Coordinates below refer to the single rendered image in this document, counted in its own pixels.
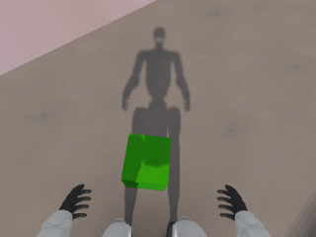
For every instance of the left robot hand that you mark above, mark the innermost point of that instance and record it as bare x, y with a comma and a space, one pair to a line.
73, 198

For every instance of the right robot hand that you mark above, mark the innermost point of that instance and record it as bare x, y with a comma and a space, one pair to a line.
235, 200

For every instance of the left robot forearm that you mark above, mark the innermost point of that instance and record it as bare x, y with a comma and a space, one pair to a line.
58, 225

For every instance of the carton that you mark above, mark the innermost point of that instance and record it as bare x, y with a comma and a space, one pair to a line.
146, 162

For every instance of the right robot forearm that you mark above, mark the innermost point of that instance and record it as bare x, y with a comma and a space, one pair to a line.
248, 225

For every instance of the robot left thigh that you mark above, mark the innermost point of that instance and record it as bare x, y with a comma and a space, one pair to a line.
118, 229

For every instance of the robot right foot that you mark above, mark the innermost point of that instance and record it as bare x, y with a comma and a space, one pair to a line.
170, 229

